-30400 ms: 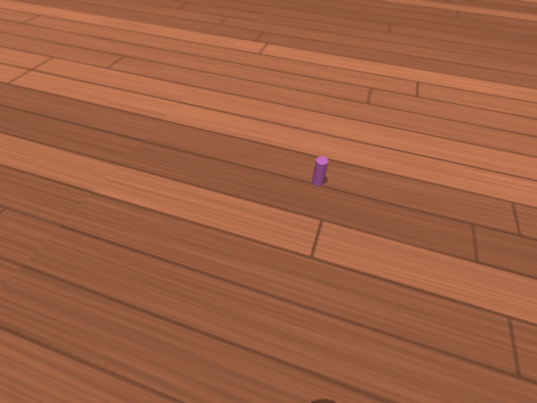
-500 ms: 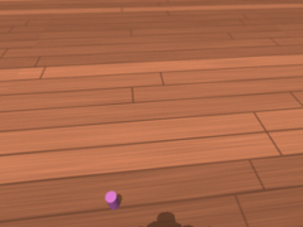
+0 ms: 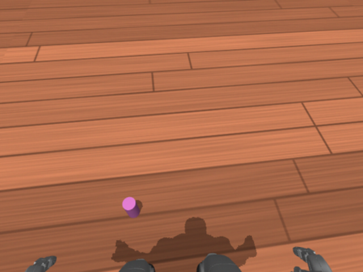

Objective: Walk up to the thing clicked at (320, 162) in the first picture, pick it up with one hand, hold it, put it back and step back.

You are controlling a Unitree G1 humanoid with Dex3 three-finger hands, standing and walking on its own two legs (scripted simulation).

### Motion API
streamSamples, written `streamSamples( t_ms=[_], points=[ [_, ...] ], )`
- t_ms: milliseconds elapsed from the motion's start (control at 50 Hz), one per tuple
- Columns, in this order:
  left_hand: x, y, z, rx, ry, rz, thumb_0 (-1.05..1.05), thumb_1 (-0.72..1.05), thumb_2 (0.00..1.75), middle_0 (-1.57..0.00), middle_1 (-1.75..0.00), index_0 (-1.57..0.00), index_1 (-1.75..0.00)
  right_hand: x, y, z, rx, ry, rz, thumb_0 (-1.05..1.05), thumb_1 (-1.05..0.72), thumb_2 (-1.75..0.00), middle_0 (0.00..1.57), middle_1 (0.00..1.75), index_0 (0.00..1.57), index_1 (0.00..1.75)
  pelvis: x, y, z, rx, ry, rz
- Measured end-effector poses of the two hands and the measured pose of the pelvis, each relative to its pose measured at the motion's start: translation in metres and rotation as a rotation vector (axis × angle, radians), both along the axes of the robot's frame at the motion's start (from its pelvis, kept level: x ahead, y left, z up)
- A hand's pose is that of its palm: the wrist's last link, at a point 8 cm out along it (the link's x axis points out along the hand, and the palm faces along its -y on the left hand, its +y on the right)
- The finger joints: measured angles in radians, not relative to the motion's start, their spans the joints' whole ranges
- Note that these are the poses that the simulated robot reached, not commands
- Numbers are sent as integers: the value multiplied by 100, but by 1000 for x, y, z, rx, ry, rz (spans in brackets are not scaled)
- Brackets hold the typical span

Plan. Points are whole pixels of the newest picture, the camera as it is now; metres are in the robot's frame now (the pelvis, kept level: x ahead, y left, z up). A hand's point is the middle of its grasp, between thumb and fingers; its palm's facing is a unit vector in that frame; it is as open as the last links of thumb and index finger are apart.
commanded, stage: step back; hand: left
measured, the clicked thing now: (131, 207) +0.43 +0.23 -0.68
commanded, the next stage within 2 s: none
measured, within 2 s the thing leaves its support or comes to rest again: neither
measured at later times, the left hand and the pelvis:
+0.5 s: hand out of the picture +0.00 +0.29 -0.16, palm faces +0.04 -0.93 -0.37, open 7.3 cm; pelvis -0.10 +0.02 +0.00, yaw +3 degrees
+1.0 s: hand out of the picture -0.12 +0.28 -0.13, palm faces -0.03 -0.91 -0.41, open 7.3 cm; pelvis -0.24 +0.02 +0.00, yaw -1 degrees
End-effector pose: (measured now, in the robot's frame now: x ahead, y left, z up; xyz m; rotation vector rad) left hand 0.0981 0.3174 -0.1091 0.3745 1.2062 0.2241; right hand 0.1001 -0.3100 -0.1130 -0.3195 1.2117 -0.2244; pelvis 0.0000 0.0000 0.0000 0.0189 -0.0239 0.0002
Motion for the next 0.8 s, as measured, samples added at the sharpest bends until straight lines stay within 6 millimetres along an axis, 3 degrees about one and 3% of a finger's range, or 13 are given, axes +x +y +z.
streamSamples(
  t_ms=[100, 180, 300, 400, 520, 680, 800],
  points=[
    [-26, -10, -2, 25, -16, 3, 0, 91, 90, -20, -30, -21, -30, -1, -17, -15, -2, -41, 9, 1, -90, -90, 21, 30, 20, 30, -17, -13, -14, -11, -17, 5],
    [-52, -16, 3, 24, 13, 6, 0, 91, 90, -20, -30, -21, -30, -10, -15, -13, 3, -51, 18, 1, -91, -90, 21, 30, 20, 30, -34, -11, -9, 1, -14, -3],
    [-64, -13, 6, 15, -51, 22, 0, 91, 90, -21, -30, -21, -30, -57, -6, -12, -11, 53, 65, 1, -91, -90, 21, 30, 20, 30, -56, -4, -4, -6, 7, 35],
    [-78, 5, -8, -14, -105, 28, 0, 90, 90, -21, -30, -21, -30, -96, 8, -10, -49, 96, 91, 1, -91, -90, 21, 30, 20, 30, -82, 11, -13, -12, 1, 70],
    [-110, 15, -9, -32, -61, 51, 0, 91, 90, -20, -30, -21, -30, -137, 24, 12, -53, 91, 72, 1, -90, -90, 21, 30, 20, 30, -107, 19, 1, -36, -8, 56],
    [-156, 16, -6, -26, -23, 16, 0, 91, 90, -20, -30, -21, -30, -147, 25, 19, -61, -32, 60, 1, -90, -90, 21, 30, 21, 30, -147, 21, 3, -43, -5, 0],
    [-188, 3, -7, 0, -24, -26, 0, 91, 90, -20, -30, -21, -30, -166, 13, 1, -24, -101, 44, 1, -90, -90, 21, 30, 20, 30, -183, 11, -10, -45, -15, -36]
  ],
)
